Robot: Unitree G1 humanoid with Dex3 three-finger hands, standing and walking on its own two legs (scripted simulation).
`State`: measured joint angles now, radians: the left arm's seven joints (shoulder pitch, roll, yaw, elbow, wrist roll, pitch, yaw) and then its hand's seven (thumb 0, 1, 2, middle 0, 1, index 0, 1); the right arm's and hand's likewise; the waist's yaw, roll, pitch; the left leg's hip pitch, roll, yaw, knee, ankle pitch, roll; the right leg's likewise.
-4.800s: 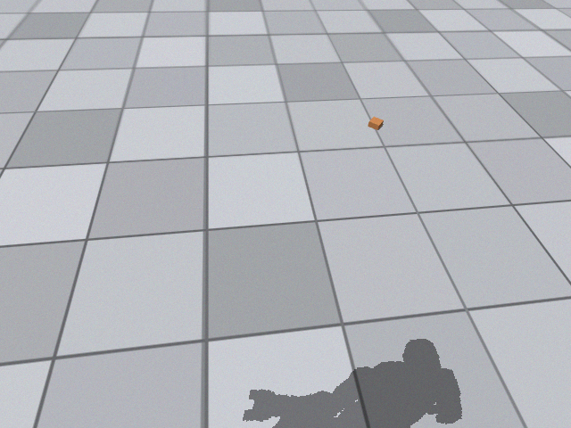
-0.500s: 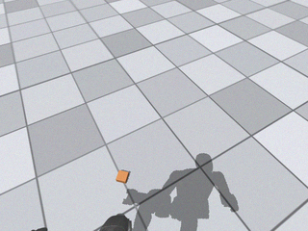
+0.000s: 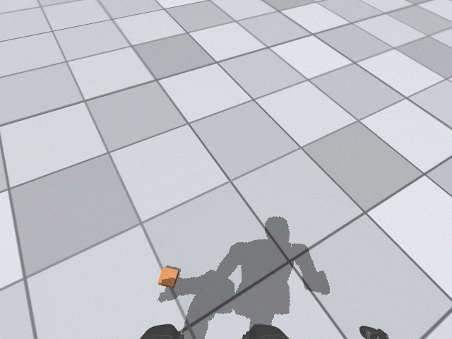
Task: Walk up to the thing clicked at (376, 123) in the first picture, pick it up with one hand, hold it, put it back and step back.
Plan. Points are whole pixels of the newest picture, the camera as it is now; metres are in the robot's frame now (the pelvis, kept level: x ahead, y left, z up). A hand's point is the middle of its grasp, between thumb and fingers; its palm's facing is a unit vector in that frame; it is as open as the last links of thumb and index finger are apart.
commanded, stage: walk up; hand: left
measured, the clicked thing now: (168, 277) +0.41 +0.19 -0.73
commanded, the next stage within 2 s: stand in 1.10 s
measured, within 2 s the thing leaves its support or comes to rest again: neither
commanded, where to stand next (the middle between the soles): +0.10 -0.01 m, yaw -1 degrees
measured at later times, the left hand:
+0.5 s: hand out of the picture +0.13 +0.25 -0.12, palm faces -0.03 -0.95 -0.32, open 7.4 cm
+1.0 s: hand out of the picture +0.10 +0.25 -0.12, palm faces -0.01 -0.94 -0.33, open 7.4 cm
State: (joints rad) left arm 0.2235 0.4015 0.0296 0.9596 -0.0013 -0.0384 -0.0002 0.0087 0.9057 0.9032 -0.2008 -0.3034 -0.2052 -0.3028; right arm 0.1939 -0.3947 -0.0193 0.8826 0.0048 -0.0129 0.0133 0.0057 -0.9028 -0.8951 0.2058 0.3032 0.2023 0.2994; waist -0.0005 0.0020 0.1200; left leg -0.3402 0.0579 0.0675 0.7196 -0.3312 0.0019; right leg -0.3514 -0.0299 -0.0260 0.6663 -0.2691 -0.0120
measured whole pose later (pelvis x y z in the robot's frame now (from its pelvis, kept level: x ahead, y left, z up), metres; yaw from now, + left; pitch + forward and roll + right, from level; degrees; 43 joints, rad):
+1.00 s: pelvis +0.03 +0.00 +0.03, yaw +0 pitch -2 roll +0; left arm 0.08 0.34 0.01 1.19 0.00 -0.01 -0.02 0.01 0.91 0.90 -0.20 -0.30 -0.20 -0.30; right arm 0.05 -0.35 -0.01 1.17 0.00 -0.01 0.02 0.01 -0.91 -0.90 0.20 0.30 0.20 0.30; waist 0.01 0.01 0.05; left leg -0.11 0.02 0.06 0.31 -0.16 -0.01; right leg -0.15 -0.03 -0.02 0.32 -0.13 0.02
